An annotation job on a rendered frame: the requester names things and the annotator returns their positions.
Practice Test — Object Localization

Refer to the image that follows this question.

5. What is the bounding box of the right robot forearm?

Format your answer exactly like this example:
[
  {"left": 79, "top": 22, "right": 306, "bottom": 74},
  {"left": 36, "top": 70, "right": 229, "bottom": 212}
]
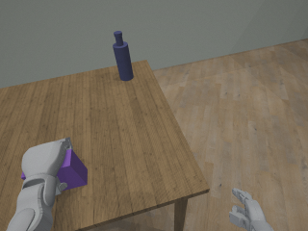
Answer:
[{"left": 249, "top": 219, "right": 274, "bottom": 231}]

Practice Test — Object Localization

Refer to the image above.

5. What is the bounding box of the left robot forearm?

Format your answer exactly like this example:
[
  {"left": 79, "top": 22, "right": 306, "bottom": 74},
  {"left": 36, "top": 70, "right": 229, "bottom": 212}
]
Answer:
[{"left": 6, "top": 174, "right": 57, "bottom": 231}]

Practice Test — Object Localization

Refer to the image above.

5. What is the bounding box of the sponge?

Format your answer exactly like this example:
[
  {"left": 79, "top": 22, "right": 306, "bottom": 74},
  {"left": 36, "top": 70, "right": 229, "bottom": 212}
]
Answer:
[{"left": 21, "top": 149, "right": 88, "bottom": 191}]

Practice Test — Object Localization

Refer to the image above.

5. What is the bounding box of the table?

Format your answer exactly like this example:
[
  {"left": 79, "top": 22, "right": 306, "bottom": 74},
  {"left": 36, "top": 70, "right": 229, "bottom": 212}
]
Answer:
[{"left": 0, "top": 60, "right": 210, "bottom": 231}]

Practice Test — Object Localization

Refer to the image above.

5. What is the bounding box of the robot right hand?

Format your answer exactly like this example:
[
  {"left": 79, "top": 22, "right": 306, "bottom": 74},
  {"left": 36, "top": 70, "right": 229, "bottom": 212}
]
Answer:
[{"left": 229, "top": 188, "right": 267, "bottom": 231}]

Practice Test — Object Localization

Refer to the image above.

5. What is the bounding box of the robot left hand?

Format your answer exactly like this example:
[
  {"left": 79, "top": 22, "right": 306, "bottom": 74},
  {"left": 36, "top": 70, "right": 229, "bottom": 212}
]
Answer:
[{"left": 21, "top": 137, "right": 74, "bottom": 195}]

